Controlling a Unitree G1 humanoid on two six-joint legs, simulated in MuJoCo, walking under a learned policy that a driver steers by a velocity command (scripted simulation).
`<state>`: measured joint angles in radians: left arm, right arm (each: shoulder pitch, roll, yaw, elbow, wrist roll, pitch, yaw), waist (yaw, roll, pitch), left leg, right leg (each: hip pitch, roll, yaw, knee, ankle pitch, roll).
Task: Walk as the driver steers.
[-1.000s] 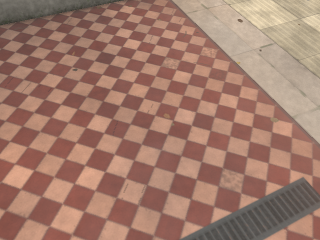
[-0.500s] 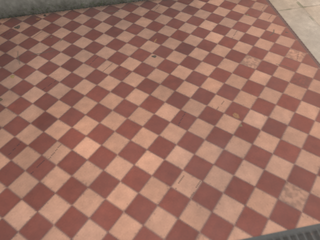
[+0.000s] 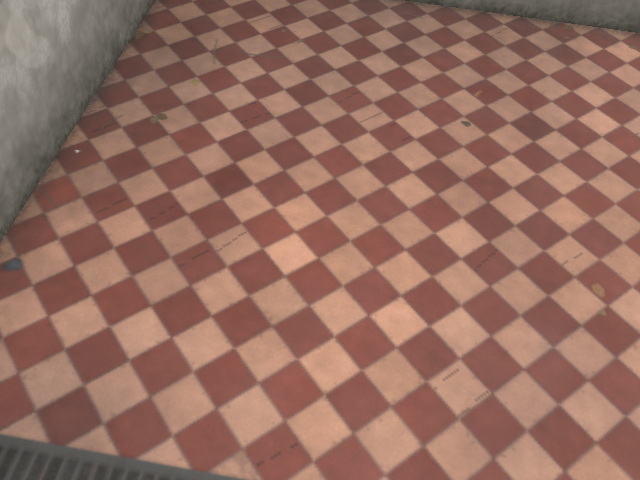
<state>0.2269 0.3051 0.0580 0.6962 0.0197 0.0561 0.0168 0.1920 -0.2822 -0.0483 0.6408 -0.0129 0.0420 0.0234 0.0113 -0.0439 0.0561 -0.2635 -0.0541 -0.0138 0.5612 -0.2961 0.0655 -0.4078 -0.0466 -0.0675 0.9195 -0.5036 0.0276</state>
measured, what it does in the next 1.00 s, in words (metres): steps on the spot, turning right: right foot, then left foot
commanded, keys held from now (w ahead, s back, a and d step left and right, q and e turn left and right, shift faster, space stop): no key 0.02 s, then e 0.64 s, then w+e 0.14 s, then w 0.18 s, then w+q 0.02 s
